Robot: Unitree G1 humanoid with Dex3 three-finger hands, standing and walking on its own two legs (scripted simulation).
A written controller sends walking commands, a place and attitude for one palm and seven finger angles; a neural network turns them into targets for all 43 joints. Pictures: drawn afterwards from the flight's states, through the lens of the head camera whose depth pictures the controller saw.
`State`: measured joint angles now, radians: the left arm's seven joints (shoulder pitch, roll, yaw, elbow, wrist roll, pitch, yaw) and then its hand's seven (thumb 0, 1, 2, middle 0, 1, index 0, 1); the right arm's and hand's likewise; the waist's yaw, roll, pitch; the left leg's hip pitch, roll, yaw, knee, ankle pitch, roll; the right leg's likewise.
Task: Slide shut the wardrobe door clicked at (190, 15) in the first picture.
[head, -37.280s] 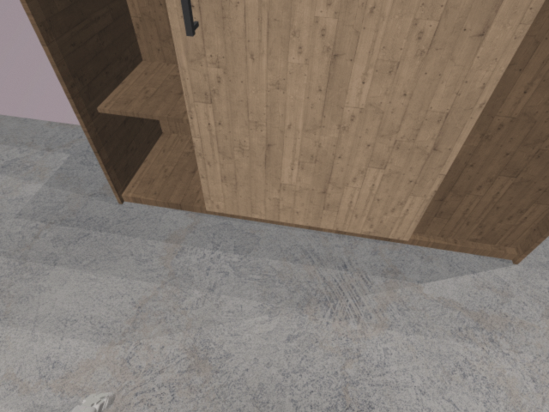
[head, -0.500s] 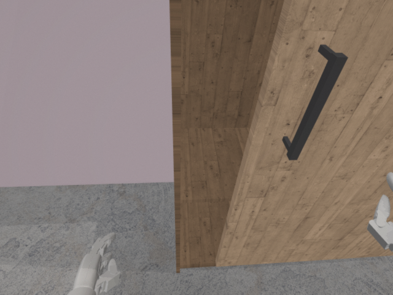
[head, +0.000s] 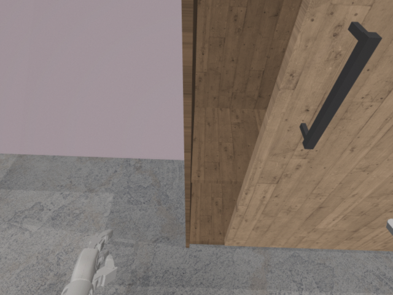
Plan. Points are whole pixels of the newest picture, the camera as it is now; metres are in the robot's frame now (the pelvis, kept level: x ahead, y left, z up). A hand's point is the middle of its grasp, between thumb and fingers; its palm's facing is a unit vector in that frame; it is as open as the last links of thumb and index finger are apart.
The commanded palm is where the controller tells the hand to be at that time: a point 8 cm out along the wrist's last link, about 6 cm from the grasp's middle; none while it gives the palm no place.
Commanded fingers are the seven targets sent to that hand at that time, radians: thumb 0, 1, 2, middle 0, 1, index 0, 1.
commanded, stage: step back with the hand held close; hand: right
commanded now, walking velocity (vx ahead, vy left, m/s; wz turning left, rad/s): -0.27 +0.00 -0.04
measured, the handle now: (329, 94) +0.42 -0.23 +0.21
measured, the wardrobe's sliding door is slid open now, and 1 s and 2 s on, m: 0.17 0.17 0.17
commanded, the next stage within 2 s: stop stepping back and stand still in 1.02 s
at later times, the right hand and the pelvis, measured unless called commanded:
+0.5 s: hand out of the picture +0.12 -0.31 +0.15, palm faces +0.55 +0.76 -0.36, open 7.4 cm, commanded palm +0.05 -0.34 +0.17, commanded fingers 0.00 -0.90 -0.90 0.20 0.30 0.20 0.30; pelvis -0.07 -0.03 -0.02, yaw -4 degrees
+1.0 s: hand out of the picture +0.04 -0.29 +0.17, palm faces +0.45 +0.79 -0.42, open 7.4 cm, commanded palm -0.02 -0.33 +0.17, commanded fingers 0.00 -0.90 -0.90 0.20 0.30 0.20 0.30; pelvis -0.16 -0.03 -0.02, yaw +1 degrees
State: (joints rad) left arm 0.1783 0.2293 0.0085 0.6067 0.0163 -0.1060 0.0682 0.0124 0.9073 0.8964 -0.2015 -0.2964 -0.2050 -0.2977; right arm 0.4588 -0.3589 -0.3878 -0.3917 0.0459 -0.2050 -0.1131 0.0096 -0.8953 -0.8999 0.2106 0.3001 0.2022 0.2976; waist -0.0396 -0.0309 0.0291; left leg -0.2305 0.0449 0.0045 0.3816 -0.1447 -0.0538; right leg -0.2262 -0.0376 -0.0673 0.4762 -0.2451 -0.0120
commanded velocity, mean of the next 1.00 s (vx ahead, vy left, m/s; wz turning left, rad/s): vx -0.33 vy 0.00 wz -0.01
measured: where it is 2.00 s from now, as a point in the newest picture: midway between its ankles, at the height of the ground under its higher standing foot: outside the picture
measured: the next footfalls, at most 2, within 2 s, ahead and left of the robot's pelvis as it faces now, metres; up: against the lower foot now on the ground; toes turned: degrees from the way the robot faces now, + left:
left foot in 0.54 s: -0.01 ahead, +0.13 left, +0.00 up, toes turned -6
left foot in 0.96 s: -0.16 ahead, +0.12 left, +0.00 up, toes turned +0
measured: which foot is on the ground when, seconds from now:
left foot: down 0.00-0.44, up 0.46-0.52, down 0.54-0.74, up 0.76-0.94, down 0.96-1.00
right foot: down 0.00-0.98, up 1.00-1.00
